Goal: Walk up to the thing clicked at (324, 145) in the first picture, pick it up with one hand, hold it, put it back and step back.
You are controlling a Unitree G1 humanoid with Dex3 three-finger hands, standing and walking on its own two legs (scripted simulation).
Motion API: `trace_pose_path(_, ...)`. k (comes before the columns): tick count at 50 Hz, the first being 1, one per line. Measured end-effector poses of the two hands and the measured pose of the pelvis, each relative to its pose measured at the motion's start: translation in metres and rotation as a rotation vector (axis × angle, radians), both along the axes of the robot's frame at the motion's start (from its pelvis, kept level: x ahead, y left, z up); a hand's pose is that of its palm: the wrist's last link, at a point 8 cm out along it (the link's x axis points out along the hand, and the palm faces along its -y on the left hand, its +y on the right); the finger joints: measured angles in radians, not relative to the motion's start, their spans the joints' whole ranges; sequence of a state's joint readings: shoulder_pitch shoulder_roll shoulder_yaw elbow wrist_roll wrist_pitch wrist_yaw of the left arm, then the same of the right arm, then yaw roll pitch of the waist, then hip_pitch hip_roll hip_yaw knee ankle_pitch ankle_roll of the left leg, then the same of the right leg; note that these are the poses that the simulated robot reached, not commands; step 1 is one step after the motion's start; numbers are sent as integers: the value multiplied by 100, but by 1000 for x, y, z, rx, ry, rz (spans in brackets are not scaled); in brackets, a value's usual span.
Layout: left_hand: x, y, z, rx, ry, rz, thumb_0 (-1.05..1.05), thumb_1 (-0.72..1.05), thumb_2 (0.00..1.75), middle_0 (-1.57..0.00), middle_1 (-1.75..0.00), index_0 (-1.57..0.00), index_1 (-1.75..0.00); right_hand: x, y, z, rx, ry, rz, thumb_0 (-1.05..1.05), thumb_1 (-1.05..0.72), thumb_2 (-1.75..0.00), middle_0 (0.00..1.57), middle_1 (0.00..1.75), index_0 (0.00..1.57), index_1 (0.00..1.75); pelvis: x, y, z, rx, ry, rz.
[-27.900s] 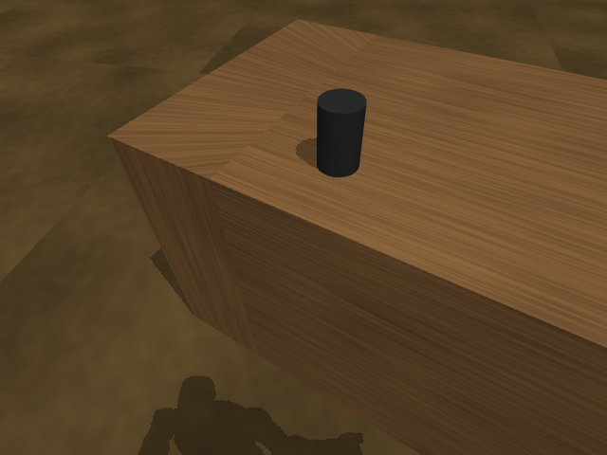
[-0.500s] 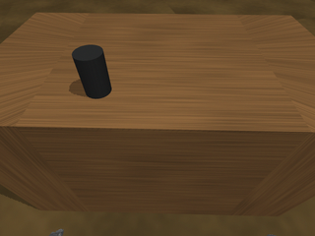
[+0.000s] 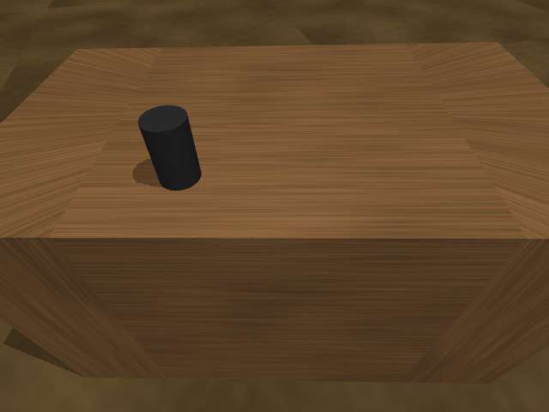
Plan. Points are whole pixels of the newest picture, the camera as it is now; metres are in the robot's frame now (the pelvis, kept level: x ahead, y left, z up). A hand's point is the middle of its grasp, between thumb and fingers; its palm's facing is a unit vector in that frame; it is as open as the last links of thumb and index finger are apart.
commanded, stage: stand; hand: left
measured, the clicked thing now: (172, 149) +0.55 +0.21 +0.09
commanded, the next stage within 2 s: step back in 1.84 s
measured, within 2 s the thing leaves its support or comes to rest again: neither
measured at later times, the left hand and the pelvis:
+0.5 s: hand out of the picture +0.08 +0.25 -0.15, palm faces -0.02 -0.94 -0.34, open 7.4 cm; pelvis +0.01 +0.00 +0.01, yaw +0 degrees
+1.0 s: hand out of the picture +0.08 +0.24 -0.15, palm faces -0.03 -0.94 -0.35, open 7.4 cm; pelvis +0.01 -0.01 +0.01, yaw -1 degrees
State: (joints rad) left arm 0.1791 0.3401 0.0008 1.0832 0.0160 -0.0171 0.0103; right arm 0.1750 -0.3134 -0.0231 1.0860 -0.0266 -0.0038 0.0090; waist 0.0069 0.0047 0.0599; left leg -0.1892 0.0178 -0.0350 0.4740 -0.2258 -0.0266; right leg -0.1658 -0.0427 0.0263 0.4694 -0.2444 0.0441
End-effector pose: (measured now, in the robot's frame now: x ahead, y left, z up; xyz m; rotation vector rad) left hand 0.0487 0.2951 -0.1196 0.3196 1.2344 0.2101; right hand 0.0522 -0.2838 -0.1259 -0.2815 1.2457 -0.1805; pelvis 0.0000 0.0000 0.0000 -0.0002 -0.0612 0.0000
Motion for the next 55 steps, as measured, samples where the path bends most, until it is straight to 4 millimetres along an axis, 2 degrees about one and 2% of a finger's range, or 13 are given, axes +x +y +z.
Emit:
trace_pose_path(12, 13, -3, 2, -3, 8, -3, 1, 90, 90, -21, -30, -20, -30, 1, -14, 7, -26, 29, -16, 1, -90, -90, 20, 30, 21, 30, 4, -3, 5, 0, 2, 0)
trace_pose_path(25, 30, -6, 6, -7, -14, -9, 1, 90, 90, -21, -30, -20, -30, 14, -15, 10, -26, 6, -16, 1, -90, -90, 20, 30, 21, 30, 7, -4, 7, 1, 0, -6)
trace_pose_path(43, 25, -5, 8, 1, 21, -1, 1, 90, 90, -21, -30, -20, -30, 12, -19, 9, -19, 27, -23, 1, -90, -90, 20, 30, 21, 30, 10, -7, 8, 2, 10, -11)
trace_pose_path(55, 31, -9, 8, -7, 5, -10, 1, 90, 90, -21, -30, -20, -30, 15, -22, 11, -27, 18, -24, 1, -90, -90, 20, 30, 21, 30, 11, -8, 8, 1, 8, -13)
